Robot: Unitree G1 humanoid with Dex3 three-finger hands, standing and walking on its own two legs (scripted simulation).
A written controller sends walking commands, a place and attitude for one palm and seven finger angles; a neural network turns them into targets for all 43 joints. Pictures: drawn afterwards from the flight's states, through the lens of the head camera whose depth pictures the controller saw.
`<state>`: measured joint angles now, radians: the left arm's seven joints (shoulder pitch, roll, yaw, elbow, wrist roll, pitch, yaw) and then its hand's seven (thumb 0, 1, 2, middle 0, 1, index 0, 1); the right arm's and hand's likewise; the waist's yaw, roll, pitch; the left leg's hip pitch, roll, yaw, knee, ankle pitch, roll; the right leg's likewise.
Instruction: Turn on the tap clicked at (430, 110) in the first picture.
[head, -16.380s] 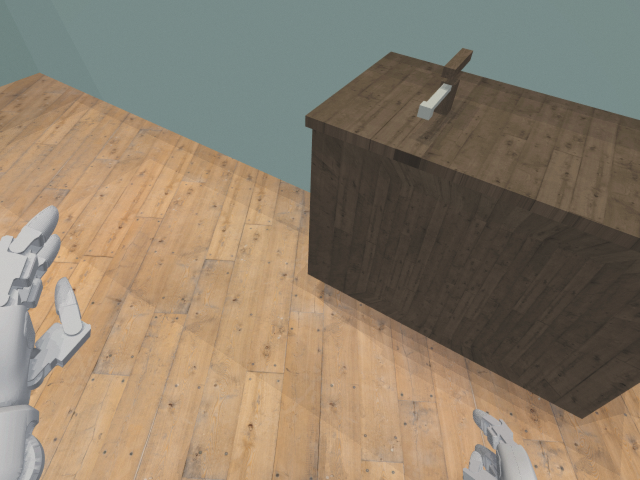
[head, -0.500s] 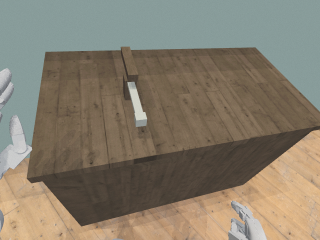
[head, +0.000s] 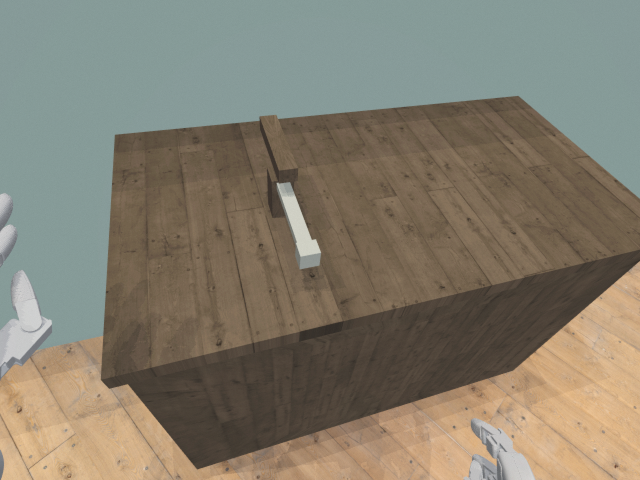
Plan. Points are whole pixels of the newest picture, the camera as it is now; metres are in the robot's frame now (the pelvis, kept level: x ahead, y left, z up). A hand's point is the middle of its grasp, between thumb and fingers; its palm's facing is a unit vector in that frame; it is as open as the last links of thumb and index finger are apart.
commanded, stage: look again from close up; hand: left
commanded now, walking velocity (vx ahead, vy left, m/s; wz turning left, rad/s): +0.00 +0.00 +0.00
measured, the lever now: (307, 254) +0.38 +0.04 +0.07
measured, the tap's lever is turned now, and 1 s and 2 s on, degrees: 0 0 0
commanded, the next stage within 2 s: shuffle to correct the standing spot in 0.22 s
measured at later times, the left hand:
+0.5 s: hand (78, 277) +0.26 +0.25 +0.16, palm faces +0.37 -0.85 -0.37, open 7.4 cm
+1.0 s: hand (118, 295) +0.23 +0.20 +0.18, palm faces +0.39 -0.86 -0.33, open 7.4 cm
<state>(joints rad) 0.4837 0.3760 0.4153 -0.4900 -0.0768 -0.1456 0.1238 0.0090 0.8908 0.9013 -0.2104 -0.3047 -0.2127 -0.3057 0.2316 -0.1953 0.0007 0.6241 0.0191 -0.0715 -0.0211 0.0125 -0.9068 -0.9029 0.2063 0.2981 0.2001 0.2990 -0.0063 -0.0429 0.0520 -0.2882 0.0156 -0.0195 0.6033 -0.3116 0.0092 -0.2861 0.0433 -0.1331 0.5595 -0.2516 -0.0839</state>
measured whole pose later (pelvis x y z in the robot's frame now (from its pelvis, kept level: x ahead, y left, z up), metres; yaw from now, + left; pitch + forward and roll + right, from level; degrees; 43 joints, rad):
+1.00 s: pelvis +0.02 -0.04 +0.01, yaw +1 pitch -1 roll -1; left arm 0.47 0.35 0.33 -0.53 -0.10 -0.11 0.14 0.01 0.89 0.90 -0.21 -0.30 -0.21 -0.31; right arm 0.21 -0.20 -0.01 0.58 0.04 -0.02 -0.03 0.01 -0.91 -0.90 0.20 0.30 0.20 0.30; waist 0.00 0.00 0.04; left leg -0.24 0.05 -0.04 0.54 -0.29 -0.01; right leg -0.21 0.11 -0.13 0.44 -0.23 -0.13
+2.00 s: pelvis +0.03 -0.03 +0.01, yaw +0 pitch +0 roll -1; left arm 0.50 0.41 0.37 -0.54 -0.10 -0.10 0.12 0.01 0.89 0.90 -0.21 -0.30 -0.21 -0.31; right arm 0.19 -0.18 0.01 0.54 0.03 0.00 -0.02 0.01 -0.91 -0.90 0.20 0.30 0.20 0.30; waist -0.01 0.01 0.05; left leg -0.23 0.05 -0.02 0.51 -0.28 -0.04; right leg -0.21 0.10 -0.11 0.42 -0.22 -0.11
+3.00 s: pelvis +0.03 -0.03 +0.01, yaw +0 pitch +0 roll -1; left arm 0.48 0.39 0.35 -0.53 -0.11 -0.09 0.13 0.01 0.89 0.90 -0.21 -0.30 -0.21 -0.31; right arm 0.19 -0.19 0.01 0.56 0.03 0.00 -0.03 0.01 -0.91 -0.90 0.20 0.30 0.20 0.30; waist -0.02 0.00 0.04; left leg -0.23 0.06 -0.02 0.50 -0.27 -0.05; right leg -0.21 0.10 -0.11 0.42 -0.22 -0.11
